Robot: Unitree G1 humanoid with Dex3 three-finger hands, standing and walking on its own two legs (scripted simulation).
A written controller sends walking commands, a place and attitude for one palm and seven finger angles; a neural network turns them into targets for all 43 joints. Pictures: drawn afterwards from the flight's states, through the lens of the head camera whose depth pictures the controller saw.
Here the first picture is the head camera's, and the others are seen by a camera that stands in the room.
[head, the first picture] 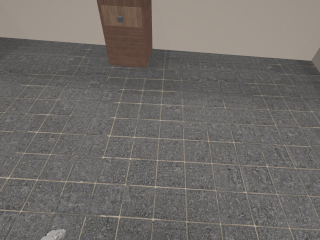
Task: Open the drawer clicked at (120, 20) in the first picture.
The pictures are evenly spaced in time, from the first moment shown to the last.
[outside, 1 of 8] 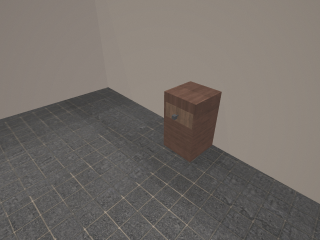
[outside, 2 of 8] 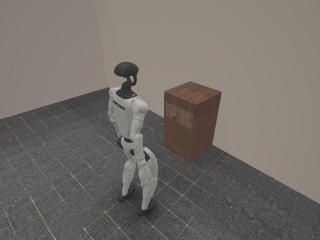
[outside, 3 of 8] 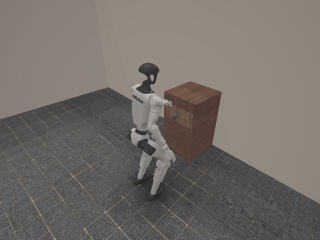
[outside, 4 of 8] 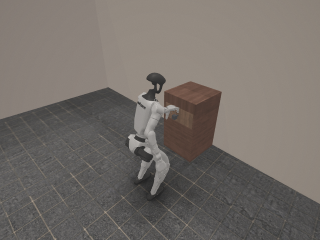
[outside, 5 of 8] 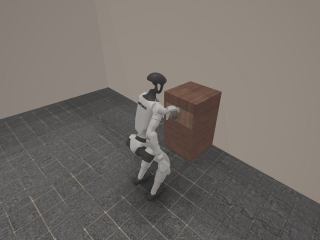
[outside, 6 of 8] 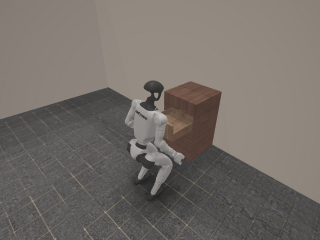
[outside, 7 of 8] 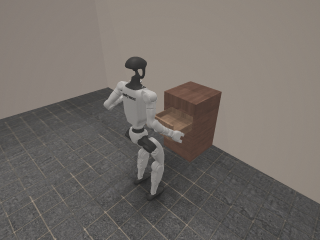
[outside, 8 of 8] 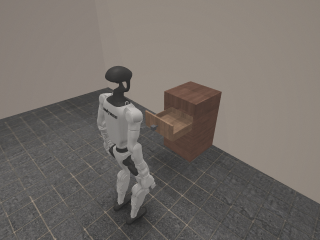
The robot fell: no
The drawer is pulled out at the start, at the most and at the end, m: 0.00 0.30 0.30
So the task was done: yes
